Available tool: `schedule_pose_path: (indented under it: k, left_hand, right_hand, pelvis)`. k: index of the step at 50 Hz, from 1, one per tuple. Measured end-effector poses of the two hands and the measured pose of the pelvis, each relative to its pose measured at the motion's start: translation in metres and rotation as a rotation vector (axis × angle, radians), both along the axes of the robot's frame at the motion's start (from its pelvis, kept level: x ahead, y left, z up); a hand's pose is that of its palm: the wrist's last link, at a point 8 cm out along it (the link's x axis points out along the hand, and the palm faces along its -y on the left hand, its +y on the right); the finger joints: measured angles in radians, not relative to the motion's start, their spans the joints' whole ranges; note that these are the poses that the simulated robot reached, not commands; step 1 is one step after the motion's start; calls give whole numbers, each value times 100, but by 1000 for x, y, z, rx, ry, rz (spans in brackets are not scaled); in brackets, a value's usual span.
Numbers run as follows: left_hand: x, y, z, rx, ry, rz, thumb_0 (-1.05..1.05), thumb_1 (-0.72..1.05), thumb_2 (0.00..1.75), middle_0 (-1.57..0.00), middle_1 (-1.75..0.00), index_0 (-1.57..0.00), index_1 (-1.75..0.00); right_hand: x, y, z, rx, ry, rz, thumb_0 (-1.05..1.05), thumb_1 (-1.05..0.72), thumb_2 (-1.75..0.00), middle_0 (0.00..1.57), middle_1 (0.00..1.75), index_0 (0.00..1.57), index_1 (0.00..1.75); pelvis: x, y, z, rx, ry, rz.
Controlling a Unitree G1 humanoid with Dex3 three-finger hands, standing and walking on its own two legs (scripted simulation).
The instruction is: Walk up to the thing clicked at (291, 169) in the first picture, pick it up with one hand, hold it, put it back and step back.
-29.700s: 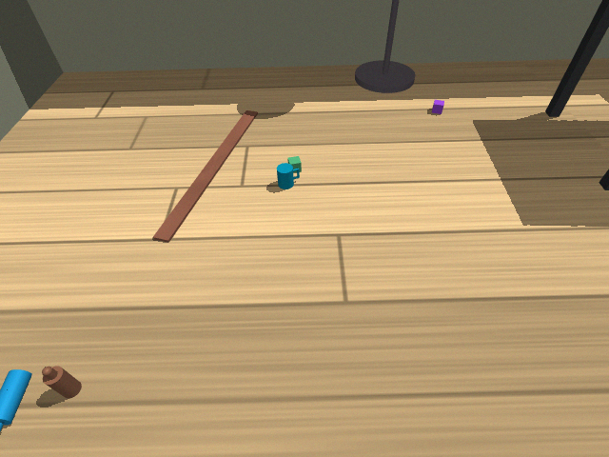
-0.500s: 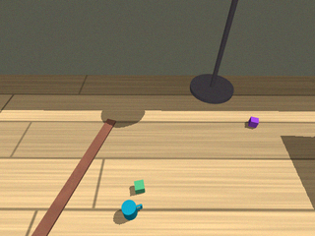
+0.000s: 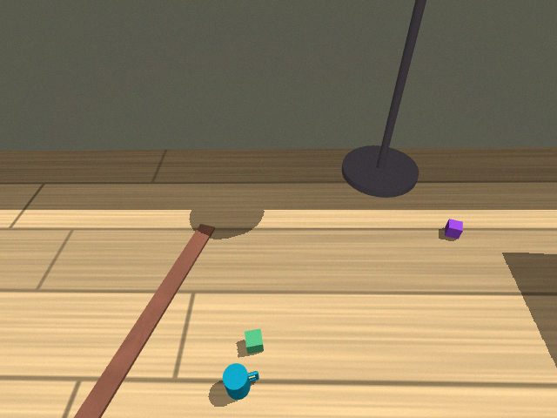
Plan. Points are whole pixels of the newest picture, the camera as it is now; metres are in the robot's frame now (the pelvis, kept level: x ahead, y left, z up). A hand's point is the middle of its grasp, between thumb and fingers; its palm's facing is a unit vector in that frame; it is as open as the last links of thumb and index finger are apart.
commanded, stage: stand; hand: left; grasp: from above
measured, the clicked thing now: (241, 380) +0.43 +0.17 -0.72
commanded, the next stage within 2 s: step back in 1.66 s
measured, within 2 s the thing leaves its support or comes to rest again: neither
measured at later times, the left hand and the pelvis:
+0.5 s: hand out of the picture +0.08 +0.23 -0.16, palm faces +0.02 -0.94 -0.33, open 7.4 cm; pelvis +0.01 -0.01 +0.00, yaw +0 degrees
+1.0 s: hand out of the picture +0.08 +0.24 -0.16, palm faces +0.01 -0.94 -0.34, open 7.4 cm; pelvis +0.02 -0.01 +0.01, yaw +0 degrees
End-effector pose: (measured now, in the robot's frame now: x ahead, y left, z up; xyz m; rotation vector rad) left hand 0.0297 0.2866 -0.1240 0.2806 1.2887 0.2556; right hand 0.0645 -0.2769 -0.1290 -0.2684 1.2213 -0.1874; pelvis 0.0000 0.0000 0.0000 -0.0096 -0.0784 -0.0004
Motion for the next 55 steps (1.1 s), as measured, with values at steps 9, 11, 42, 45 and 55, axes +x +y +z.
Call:
schedule_pose_path:
  k: [9,11,42,45,55]
  left_hand:
    - [6,-2,2,3,8,-2,0,91,90,-20,-30,-20,-31]
    - [9,-3,2,1,8,-3,0,91,90,-20,-30,-20,-31]
    - [50,-3,6,-9,-31,-24,0,91,90,-20,-30,-20,-31]
    - [48,-2,6,-8,-21,-24,0,91,90,-20,-30,-20,-31]
    - [48,-2,6,-9,-5,-21,0,91,90,-20,-30,-20,-31]
  right_hand:
    - [-7,-13,2,-15,37,-6,1,-91,-90,20,30,20,30]
    - [-8,-15,2,-18,44,-6,1,-91,-90,20,30,20,30]
    - [19,-18,9,-28,23,7,0,-91,-90,21,30,20,30]
    - [19,-19,9,-28,29,7,0,-91,-90,21,30,20,30]
    - [21,-20,8,-29,42,10,1,-91,-90,21,30,20,30]
  pelvis:
    - [2,-6,2,0,6,1]
    - [3,-7,2,0,7,1]
    - [17,-8,5,4,23,-5]
    - [18,-7,5,3,27,-5]
    - [22,-7,6,6,33,-4]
